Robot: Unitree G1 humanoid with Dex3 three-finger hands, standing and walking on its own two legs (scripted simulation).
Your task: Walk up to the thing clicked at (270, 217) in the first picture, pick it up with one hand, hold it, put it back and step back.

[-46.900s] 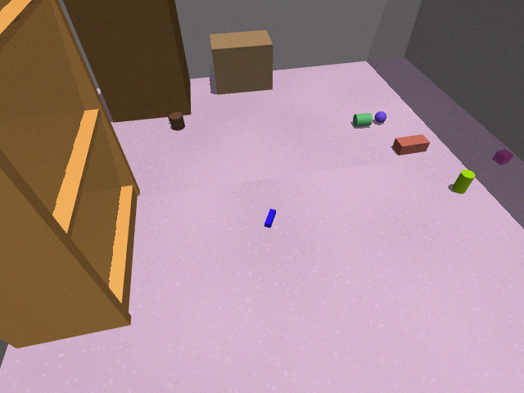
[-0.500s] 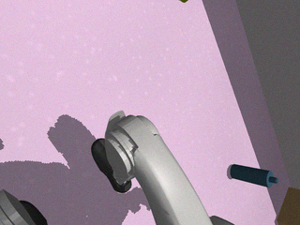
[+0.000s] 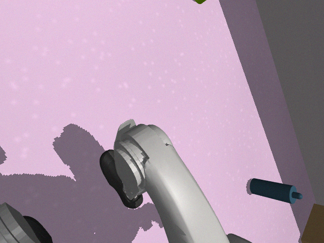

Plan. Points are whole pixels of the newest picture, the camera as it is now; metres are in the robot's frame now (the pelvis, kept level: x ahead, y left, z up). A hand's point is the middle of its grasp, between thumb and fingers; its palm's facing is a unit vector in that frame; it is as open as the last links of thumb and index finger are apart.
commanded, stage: close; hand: left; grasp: from above
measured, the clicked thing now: out of the picture +0.49 +0.33 -0.32
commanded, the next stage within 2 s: settle in 0.02 s
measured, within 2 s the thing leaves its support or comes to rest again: leaves its support in 0.50 s
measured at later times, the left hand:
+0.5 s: hand out of the picture +0.48 +0.31 -0.27, palm faces +0.01 -0.47 -0.88, open 6.6 cm
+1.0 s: hand out of the picture +0.48 +0.34 -0.18, palm faces -0.02 -0.46 -0.89, open 6.5 cm
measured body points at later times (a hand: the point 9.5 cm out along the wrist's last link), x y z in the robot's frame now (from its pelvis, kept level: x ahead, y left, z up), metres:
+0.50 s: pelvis +0.00 +0.00 +0.00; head +0.33 +0.10 +0.29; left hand +0.48 +0.33 -0.22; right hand -0.02 -0.24 -0.03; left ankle +0.05 +0.13 -0.30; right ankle +0.13 -0.12 -0.30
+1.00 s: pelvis +0.00 +0.00 +0.02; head +0.29 +0.11 +0.35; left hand +0.48 +0.36 -0.13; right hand -0.01 -0.25 -0.03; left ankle +0.05 +0.13 -0.30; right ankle +0.13 -0.12 -0.30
